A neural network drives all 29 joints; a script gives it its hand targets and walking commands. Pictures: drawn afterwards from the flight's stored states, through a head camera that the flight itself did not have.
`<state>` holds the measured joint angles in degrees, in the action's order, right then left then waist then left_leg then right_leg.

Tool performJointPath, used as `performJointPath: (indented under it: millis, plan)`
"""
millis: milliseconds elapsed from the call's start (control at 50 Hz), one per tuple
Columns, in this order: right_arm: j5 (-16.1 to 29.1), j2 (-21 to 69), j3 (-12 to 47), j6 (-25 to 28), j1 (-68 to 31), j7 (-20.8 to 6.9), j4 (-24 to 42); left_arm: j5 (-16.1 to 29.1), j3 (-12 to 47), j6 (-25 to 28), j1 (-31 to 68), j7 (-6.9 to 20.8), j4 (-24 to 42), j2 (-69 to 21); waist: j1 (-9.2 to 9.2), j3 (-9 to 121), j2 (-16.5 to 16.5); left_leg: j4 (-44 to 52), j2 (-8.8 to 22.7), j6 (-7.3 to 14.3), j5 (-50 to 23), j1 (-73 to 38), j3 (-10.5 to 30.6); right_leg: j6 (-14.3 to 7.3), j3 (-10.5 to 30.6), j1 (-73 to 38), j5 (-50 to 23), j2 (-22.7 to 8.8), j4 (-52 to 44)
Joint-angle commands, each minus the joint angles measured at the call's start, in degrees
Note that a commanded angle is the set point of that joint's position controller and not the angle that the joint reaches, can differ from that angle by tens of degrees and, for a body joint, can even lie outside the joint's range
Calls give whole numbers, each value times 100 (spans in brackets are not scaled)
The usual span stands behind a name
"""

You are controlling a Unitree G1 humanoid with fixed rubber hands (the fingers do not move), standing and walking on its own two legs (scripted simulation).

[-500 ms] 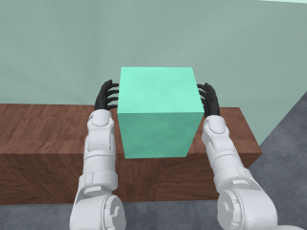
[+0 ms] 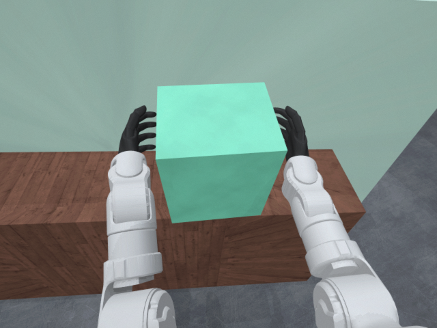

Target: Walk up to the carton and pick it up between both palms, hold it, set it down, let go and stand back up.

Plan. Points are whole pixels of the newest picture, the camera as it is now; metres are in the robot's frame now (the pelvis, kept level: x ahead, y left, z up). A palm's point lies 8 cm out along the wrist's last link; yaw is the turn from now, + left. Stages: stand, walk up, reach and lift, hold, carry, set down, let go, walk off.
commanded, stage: reach and lift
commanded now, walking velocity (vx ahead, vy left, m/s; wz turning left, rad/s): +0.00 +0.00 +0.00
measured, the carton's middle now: (214, 157) +0.41 +0.02 +0.08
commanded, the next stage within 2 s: hold in 0.82 s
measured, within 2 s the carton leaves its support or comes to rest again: neither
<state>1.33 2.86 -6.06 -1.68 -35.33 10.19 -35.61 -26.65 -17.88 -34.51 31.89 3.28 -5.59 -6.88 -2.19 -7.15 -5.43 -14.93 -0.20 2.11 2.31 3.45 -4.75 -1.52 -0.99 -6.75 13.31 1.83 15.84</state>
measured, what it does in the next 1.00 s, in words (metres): stands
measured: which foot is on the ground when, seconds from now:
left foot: down 0.00-1.00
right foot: down 0.00-1.00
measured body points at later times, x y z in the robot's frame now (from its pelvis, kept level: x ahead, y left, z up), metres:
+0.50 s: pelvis +0.00 +0.00 +0.00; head -0.02 +0.03 +0.45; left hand +0.37 +0.16 +0.16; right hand +0.38 -0.13 +0.16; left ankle +0.08 +0.10 -0.75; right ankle -0.04 -0.10 -0.75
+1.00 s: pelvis +0.00 +0.00 +0.00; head -0.03 +0.03 +0.45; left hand +0.37 +0.15 +0.18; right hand +0.36 -0.14 +0.16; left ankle +0.08 +0.10 -0.75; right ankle -0.04 -0.10 -0.75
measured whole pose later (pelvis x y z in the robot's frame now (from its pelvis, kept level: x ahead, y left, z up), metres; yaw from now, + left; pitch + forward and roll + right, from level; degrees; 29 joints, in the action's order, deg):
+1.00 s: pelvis +0.00 +0.00 +0.00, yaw +0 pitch -12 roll +0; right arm 5.6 2.2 -2.2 -5.6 -32.9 12.0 -29.1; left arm -26.1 -16.8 -39.3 31.9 3.8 -1.4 -5.7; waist -4.6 -7.7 -4.5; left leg -14.7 -0.2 2.1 2.1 0.9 -4.6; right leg -1.4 -1.3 -9.4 13.0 1.8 15.3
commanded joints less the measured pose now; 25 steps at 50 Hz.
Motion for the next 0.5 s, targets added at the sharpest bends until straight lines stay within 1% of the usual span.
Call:
performJointPath:
  millis: [0, 160, 320, 480]
  plan:
    - [-1, 1843, 1651, 226, -3028, -703, 1045, 673, 2005, 214, 2396, 740, 290, -2049, -42, 1878, 476, -194, 294, 37, -361, -2785, -3, 303, -580, 1959, -469, -131, -608]
    - [4, 1873, 1700, 192, -3043, -668, 1056, 665, 1937, 160, 2461, 776, 325, -2017, -52, 1938, 437, -217, 247, 69, -408, -2804, -25, 347, -543, 1824, -738, -164, -582]
    - [85, 1878, 1821, 154, -3014, -609, 1085, 637, 1909, 127, 2476, 833, 418, -1981, -99, 1940, 438, -264, 202, 35, -602, -2806, -22, 393, -535, 1621, -1154, -170, -525]
    - [135, 1856, 1863, 107, -3051, -590, 1111, 637, 1913, 80, 2549, 844, 476, -1948, -115, 1908, 437, -259, 205, 25, -611, -2825, -13, 386, -551, 1610, -1144, -163, -535]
